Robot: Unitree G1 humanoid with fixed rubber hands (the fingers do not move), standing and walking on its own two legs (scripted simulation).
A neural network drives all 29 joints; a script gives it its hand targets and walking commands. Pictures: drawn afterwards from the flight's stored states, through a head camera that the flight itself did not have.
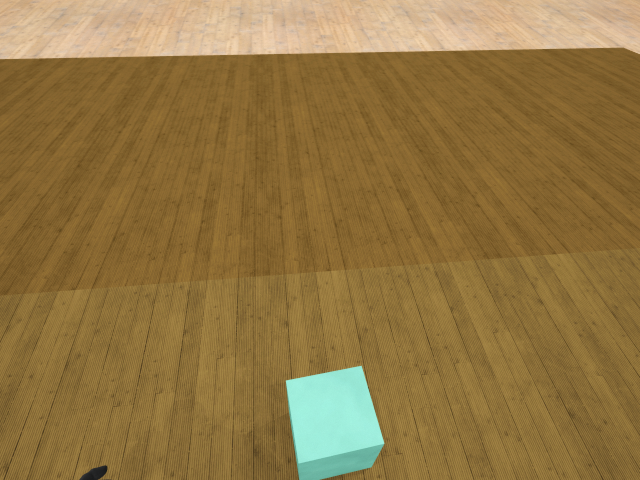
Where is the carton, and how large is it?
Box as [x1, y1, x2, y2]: [286, 366, 383, 479]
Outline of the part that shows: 361,366 286,380 289,414 299,479 320,479 370,467 383,444 383,440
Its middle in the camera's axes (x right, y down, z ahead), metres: +0.02 +0.51 +1.07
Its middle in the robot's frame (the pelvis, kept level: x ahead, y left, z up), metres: +0.38 -0.03 -0.66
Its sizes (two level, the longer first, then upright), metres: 0.210 0.200 0.250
